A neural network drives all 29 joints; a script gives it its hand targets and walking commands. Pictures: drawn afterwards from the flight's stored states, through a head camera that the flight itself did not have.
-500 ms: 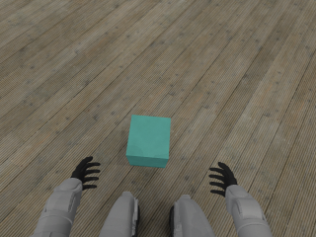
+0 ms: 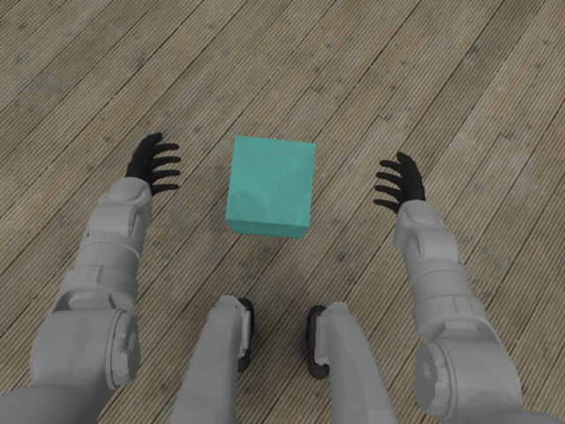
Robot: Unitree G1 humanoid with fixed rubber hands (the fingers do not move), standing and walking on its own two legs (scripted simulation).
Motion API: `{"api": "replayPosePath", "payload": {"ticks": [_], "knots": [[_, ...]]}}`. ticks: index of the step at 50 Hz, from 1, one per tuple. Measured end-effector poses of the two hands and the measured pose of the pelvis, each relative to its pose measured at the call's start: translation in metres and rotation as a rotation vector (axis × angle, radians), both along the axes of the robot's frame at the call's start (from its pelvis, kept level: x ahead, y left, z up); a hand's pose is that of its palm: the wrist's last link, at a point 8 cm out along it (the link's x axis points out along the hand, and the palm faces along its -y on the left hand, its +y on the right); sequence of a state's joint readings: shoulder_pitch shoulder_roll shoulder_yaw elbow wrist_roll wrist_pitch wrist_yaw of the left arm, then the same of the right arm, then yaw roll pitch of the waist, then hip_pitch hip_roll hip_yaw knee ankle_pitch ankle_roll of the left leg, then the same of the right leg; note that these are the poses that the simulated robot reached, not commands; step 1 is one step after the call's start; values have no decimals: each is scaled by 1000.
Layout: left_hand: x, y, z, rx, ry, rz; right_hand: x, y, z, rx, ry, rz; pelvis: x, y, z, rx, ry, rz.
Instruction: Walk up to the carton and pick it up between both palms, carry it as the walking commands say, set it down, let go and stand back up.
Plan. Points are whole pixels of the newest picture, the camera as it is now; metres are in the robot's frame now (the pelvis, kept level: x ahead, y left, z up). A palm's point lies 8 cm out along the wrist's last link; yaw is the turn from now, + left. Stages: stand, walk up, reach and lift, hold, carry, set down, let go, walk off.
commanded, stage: reach and lift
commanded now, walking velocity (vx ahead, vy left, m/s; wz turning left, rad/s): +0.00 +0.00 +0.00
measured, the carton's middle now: (271, 192) +0.53 +0.04 -0.55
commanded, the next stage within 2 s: none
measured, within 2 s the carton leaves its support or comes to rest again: neither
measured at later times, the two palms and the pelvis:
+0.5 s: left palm (151, 113) +0.53 +0.23 -0.12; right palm (396, 136) +0.52 -0.17 -0.12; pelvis +0.02 +0.01 -0.01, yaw -1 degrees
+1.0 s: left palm (175, 152) +0.52 +0.23 -0.25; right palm (369, 166) +0.51 -0.16 -0.26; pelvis -0.01 +0.00 -0.13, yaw -1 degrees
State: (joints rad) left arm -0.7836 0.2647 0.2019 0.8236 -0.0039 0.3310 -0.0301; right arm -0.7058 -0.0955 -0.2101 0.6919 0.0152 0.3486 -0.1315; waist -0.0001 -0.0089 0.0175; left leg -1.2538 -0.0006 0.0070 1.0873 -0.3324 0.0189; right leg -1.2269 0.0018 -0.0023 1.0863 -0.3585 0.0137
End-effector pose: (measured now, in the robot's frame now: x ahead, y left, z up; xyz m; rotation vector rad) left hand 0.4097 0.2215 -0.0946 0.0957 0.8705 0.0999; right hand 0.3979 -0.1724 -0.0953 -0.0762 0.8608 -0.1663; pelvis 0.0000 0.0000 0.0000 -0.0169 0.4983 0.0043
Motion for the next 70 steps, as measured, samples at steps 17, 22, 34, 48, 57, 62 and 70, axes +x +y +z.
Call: {"api": "replayPosePath", "payload": {"ticks": [17, 22, 34, 48, 57, 62, 70], "knots": [[97, 2, -15, -23, -196, 11, 96, 7, -15, 8, -188, -1, 12, 3, -9, -7, 224, -10], [116, 6, -20, -22, -232, 15, 115, 7, -23, 3, -219, 2, 15, 4, -10, -9, 275, -10], [119, 2, -44, -28, -221, 1, 115, 6, -51, 8, -208, 10, 20, 5, -25, -11, 347, -14], [112, 5, -146, -6, -205, 29, 116, 10, -148, 8, -210, -5, -3, -1, -115, -13, 372, -10], [114, 1, -200, -14, -209, 24, 117, 10, -200, 13, -204, -13, -18, 1, -169, -20, 352, -11], [115, -2, -228, -16, -198, 22, 118, 10, -226, 14, -190, -10, -23, 2, -193, -23, 336, -16], [113, -3, -277, -14, -179, 29, 117, 13, -274, 13, -169, -1, -26, 2, -228, -27, 308, -18]]}}
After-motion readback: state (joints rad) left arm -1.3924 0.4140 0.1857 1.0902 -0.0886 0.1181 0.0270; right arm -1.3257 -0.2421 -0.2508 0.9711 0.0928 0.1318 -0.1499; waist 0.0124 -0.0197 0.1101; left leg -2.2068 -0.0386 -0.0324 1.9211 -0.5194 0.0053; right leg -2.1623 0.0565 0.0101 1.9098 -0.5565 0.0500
